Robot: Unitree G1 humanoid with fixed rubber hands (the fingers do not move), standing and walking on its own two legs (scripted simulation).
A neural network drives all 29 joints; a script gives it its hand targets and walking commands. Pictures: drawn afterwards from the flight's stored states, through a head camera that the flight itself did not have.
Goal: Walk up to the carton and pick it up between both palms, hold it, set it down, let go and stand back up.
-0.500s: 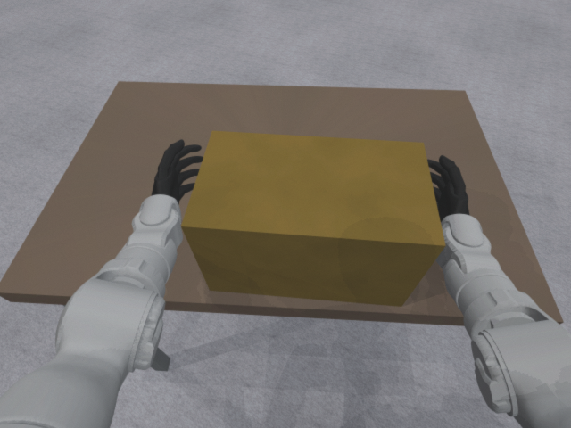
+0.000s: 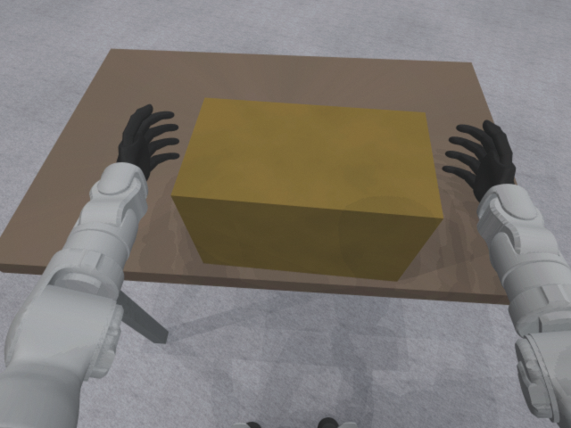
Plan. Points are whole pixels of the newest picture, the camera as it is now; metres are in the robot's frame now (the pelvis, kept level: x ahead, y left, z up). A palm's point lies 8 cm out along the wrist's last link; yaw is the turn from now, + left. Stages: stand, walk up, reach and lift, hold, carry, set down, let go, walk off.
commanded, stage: set down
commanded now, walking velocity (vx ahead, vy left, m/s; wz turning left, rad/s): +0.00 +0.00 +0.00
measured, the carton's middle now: (305, 193) +0.44 -0.01 +0.05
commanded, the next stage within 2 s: none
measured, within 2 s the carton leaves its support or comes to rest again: neither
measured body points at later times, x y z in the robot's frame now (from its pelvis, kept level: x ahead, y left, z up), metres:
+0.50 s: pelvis +0.02 +0.01 +0.03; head +0.06 +0.02 +0.48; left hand +0.47 +0.24 +0.15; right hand +0.43 -0.26 +0.15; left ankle +0.03 +0.12 -0.71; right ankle +0.04 -0.11 -0.71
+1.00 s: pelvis +0.03 +0.01 +0.03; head +0.05 +0.02 +0.48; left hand +0.39 +0.25 +0.12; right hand +0.35 -0.26 +0.11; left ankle +0.03 +0.12 -0.71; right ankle +0.04 -0.11 -0.71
